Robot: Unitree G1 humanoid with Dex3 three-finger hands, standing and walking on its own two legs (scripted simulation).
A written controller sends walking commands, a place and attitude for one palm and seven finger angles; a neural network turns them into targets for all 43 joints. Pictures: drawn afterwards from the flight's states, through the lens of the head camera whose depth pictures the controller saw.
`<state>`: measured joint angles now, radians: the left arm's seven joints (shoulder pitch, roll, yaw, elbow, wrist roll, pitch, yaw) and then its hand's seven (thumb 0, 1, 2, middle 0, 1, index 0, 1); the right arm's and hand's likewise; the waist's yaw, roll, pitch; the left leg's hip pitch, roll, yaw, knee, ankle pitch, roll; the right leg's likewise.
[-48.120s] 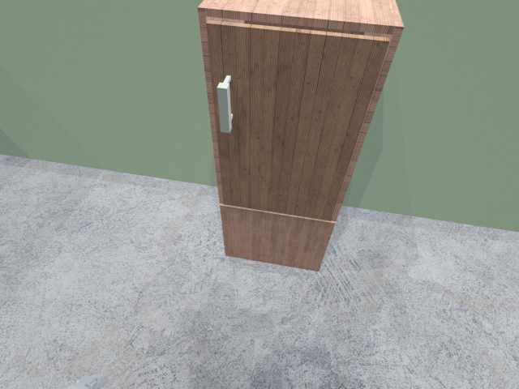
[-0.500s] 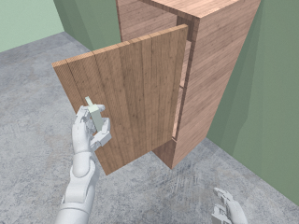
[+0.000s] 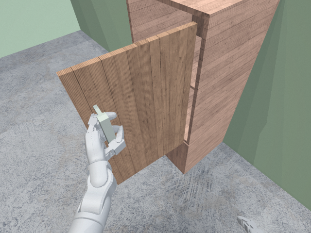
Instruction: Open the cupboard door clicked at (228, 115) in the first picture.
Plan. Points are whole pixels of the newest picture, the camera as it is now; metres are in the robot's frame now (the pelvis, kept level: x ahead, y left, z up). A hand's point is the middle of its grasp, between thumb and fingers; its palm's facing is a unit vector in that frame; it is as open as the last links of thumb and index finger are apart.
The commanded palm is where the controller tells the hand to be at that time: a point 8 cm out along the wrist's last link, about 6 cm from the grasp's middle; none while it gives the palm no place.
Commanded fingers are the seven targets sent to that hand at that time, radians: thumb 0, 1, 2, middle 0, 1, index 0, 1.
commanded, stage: open thumb and fingers to let go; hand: left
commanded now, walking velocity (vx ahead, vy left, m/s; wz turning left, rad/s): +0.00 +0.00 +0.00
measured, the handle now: (105, 126) +0.37 +0.15 +0.08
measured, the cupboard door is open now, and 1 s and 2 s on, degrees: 85 88 89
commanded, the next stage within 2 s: slide the hand sideways off the handle in 0.62 s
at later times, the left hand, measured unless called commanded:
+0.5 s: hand (119, 139) +0.33 +0.10 +0.07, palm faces +0.28 -0.96 +0.01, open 14.4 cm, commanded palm +0.29 +0.15 +0.07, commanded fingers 0.00 -0.50 0.30 -0.18 -0.50 -0.18 -0.50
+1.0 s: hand (114, 153) +0.30 +0.11 +0.08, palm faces -0.21 -0.98 +0.00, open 16.2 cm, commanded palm +0.28 +0.16 +0.07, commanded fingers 0.00 -0.50 0.30 -0.15 -0.30 -0.15 -0.30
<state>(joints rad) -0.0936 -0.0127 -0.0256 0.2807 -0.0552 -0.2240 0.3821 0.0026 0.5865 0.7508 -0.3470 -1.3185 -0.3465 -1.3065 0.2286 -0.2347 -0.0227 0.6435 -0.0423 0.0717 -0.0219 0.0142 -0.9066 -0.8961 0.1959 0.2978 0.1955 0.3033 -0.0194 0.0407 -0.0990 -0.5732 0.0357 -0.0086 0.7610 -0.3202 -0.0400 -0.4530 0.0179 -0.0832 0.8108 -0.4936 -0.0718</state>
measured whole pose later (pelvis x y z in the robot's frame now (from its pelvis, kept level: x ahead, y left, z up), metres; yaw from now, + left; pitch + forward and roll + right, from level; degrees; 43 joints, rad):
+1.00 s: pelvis -0.03 +0.05 +0.00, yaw -1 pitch +5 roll -1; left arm -0.16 0.11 -0.14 0.35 -0.17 -0.25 -0.05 -0.02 -0.51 0.29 -0.21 -0.37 -0.16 -0.37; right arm 0.25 -0.23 0.02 0.60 0.02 0.01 -0.03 0.01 -0.90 -0.90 0.20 0.30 0.20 0.30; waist -0.02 0.06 -0.07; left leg -0.59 0.01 0.01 0.81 -0.31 0.01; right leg -0.45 -0.01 -0.07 0.81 -0.45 -0.01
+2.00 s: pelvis -0.01 +0.02 -0.01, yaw +0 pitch +7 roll +0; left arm 0.28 0.24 0.15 0.04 -0.32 -0.29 -0.34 -0.01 -0.50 0.29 -0.16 -0.31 -0.16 -0.30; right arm 0.24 -0.26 0.01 0.54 0.03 -0.09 -0.06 0.02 -0.90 -0.90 0.20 0.30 0.20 0.30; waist 0.00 0.05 -0.09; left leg -0.62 0.04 -0.01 0.85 -0.36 -0.02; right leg -0.48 0.02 -0.08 0.86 -0.50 -0.04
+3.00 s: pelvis +0.02 +0.06 +0.04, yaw -2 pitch -2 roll +0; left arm 0.47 0.32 0.22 -0.36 -0.05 -0.07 0.13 0.00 0.21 0.60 -0.19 -0.31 -0.18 -0.30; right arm 0.21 -0.22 0.05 0.63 0.00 -0.10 -0.09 0.02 -0.90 -0.90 0.20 0.30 0.20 0.30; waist 0.05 0.05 0.00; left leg -0.20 0.00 0.05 0.46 -0.22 0.02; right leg -0.06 -0.01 -0.02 0.41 -0.32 0.00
